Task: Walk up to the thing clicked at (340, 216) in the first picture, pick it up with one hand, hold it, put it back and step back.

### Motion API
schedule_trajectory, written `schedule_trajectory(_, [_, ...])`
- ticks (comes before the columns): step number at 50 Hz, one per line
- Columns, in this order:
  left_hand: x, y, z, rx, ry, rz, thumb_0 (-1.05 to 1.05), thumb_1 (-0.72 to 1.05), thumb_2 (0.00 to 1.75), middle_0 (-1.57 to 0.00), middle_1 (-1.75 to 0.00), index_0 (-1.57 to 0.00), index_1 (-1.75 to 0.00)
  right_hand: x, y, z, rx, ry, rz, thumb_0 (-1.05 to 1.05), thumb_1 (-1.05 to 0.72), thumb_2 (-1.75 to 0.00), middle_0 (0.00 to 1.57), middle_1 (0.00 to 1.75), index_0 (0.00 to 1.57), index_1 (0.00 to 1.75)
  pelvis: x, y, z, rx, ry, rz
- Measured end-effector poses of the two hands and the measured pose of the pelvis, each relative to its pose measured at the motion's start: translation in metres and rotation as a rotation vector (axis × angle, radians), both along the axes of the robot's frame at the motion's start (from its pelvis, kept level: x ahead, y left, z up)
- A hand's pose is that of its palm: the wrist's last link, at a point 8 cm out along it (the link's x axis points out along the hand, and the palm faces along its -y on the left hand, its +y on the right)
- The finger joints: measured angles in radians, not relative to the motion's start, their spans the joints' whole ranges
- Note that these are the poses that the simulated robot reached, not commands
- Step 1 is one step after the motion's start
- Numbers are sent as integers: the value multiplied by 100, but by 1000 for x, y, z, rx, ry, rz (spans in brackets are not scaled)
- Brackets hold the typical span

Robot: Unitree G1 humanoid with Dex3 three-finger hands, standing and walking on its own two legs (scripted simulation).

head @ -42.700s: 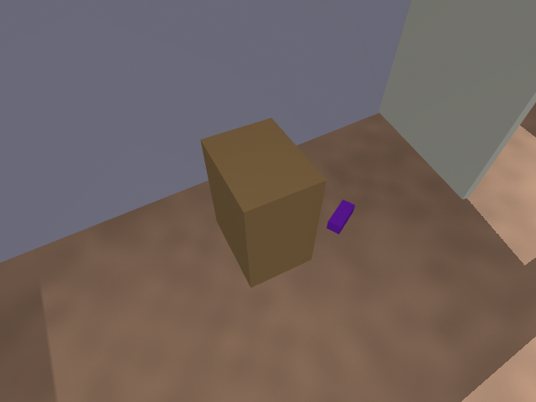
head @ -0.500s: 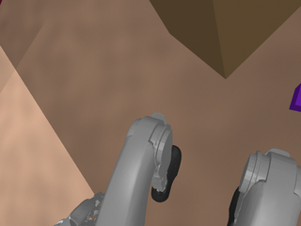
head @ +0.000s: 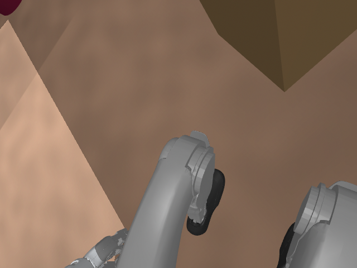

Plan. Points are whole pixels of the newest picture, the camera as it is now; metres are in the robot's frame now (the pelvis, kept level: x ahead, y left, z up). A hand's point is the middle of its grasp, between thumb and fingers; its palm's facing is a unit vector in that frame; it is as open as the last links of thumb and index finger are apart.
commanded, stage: open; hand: right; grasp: from above
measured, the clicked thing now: out of the picture +0.46 -0.30 -0.28
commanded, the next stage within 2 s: withdraw in 0.94 s
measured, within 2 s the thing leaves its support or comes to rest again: neither
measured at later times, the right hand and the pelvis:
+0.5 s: hand out of the picture +0.45 -0.29 -0.25, palm faces -0.46 +0.12 -0.88, open 11.2 cm; pelvis +0.00 +0.00 +0.00, yaw +1 degrees
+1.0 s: hand out of the picture +0.45 -0.29 -0.24, palm faces -0.47 +0.13 -0.87, open 13.2 cm; pelvis +0.00 +0.00 +0.00, yaw +0 degrees
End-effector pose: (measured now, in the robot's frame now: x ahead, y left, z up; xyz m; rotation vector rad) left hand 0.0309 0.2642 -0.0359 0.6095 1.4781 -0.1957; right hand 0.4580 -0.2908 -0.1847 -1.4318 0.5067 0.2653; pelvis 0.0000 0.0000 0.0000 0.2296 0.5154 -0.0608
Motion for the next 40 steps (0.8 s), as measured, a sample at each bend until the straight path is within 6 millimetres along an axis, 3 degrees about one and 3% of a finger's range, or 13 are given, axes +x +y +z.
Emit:
schedule_trajectory(11, [-7,-3,3,4,7,-14,0,91,90,-20,-30,-20,-30,-3,0,-3,4,2,19,-2,-6,-53,76,47,73,47,-3,0,-1,6,-15,3])
schedule_trajectory(27, [11,-4,4,-22,-9,-52,0,91,90,-20,-30,-20,-30,3,-3,-8,-8,-15,6,-1,16,-78,47,71,44,73,1,-1,0,14,-5,3])
schedule_trajectory(40, [11,-4,5,-25,-9,-32,0,90,90,-20,-30,-20,-30,0,-7,-4,-6,9,-5,0,30,-89,30,82,28,84,1,-1,3,13,7,3])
